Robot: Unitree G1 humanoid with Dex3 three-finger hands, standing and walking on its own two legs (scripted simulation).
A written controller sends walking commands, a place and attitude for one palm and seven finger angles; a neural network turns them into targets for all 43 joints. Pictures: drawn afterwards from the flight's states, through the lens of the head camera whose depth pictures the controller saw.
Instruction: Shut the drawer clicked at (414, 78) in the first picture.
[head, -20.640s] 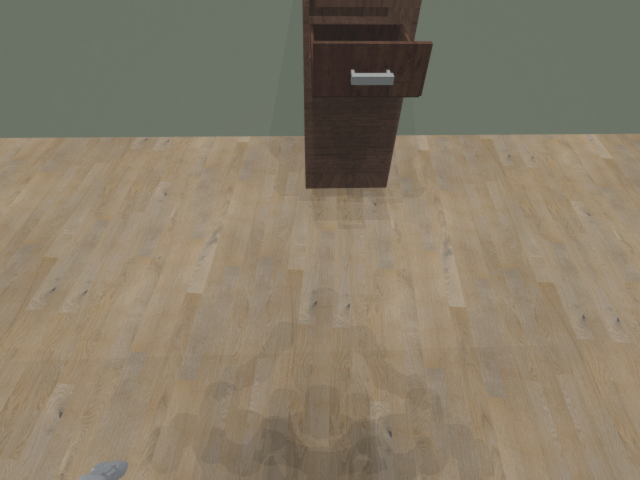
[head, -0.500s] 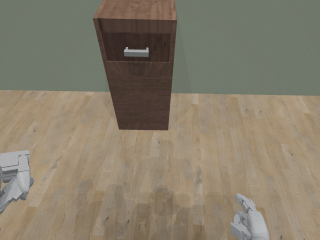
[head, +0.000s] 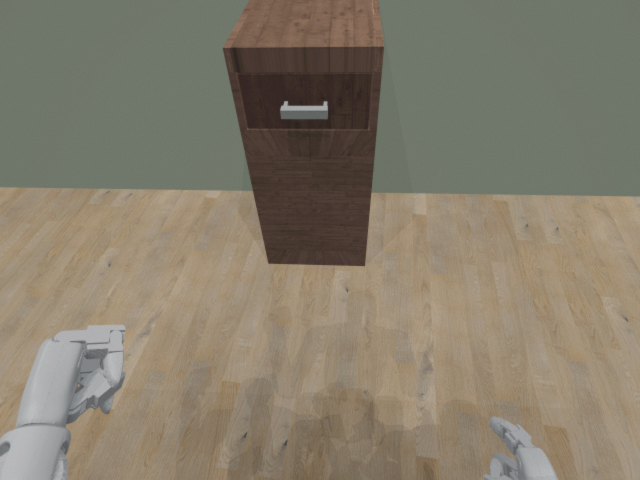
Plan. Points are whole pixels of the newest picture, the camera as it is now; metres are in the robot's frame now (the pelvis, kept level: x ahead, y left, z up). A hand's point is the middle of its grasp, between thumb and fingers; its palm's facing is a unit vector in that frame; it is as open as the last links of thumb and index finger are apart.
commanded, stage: let the arm hang, fingers relaxed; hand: left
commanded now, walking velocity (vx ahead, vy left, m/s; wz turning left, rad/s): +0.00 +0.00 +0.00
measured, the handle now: (305, 108) +1.00 +0.12 -0.05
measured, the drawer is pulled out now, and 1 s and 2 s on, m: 0.00 0.00 0.00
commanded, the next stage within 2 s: look to check the result in 1.02 s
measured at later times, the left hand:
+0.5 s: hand out of the picture -0.02 +0.22 -0.16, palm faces -0.03 -0.95 -0.30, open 5.3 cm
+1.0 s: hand out of the picture +0.10 +0.19 -0.14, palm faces -0.03 -0.96 -0.29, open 7.4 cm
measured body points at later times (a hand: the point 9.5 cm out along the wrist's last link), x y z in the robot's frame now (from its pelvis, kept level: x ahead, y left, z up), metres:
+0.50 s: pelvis -0.01 -0.01 +0.01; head +0.02 -0.02 +0.46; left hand -0.02 +0.27 -0.14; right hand -0.02 -0.27 -0.15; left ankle +0.02 +0.09 -0.74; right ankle +0.02 -0.12 -0.74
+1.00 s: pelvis +0.01 -0.02 +0.01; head +0.02 -0.04 +0.46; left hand +0.10 +0.24 -0.12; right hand +0.06 -0.30 -0.14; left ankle +0.02 +0.09 -0.73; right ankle +0.02 -0.12 -0.74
